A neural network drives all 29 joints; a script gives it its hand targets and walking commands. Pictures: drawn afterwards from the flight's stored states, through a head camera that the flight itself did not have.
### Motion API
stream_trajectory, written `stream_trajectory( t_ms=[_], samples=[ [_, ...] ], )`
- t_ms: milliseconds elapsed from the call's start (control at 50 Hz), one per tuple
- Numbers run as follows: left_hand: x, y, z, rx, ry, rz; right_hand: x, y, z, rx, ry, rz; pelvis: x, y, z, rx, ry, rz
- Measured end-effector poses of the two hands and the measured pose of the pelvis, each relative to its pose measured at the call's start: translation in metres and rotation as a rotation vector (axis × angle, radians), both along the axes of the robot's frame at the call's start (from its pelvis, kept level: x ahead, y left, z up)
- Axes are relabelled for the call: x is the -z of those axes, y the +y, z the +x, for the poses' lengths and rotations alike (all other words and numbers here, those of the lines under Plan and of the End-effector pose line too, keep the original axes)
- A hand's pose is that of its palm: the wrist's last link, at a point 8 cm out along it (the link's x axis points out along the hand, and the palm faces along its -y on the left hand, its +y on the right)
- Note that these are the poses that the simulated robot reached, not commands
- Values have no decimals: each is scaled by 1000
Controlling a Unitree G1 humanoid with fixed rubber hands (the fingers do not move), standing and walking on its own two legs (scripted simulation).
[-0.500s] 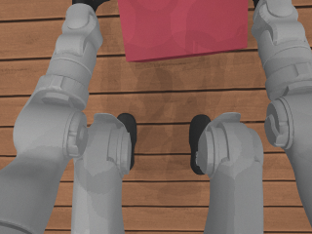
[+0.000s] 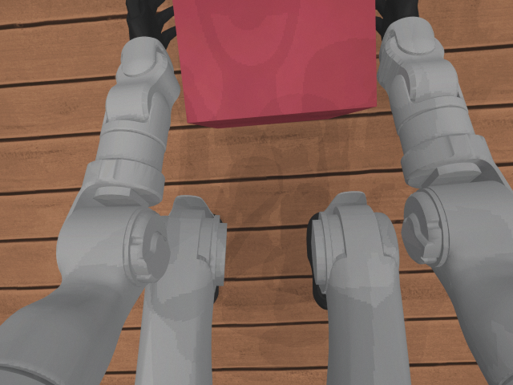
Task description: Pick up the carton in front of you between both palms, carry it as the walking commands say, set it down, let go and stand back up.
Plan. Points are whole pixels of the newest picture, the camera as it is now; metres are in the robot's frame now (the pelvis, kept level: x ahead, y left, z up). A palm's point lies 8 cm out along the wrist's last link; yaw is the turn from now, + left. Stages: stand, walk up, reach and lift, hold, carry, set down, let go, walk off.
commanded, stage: reach and lift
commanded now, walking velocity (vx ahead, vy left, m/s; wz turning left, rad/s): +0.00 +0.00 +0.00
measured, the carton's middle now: (270, 49) +0.52 -0.02 -0.20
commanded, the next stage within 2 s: none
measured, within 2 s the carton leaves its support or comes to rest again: neither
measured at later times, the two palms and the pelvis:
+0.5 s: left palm (38, 0) +0.48 +0.12 +0.07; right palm out of the picture +0.48 -0.18 +0.06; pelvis +0.00 +0.01 +0.13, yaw -2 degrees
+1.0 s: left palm out of the picture +0.45 +0.13 +0.23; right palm out of the picture +0.43 -0.17 +0.22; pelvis +0.05 +0.01 +0.26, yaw -3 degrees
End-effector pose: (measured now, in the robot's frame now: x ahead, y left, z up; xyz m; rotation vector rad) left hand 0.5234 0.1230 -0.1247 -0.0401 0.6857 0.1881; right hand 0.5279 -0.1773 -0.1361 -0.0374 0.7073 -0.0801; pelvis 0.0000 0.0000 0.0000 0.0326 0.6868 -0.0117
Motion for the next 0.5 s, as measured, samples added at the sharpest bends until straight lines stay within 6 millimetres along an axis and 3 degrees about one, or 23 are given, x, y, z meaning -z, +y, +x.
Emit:
stream_trajectory(
  t_ms=[100, 260, 500],
  samples=[
    [-47, -5, -12, 2, -44, -17, -51, -6, -14, 31, -42, 16, -17, 3, -3, 15, 13, -2],
    [-121, -5, -30, 12, -15, -16, -127, -5, -35, 55, -11, 24, -65, 7, -10, 30, 34, -4],
    [-194, -1, -39, 35, -19, -5, -199, -2, -50, 64, -14, 16, -125, 8, -4, 27, 54, -10]
  ],
)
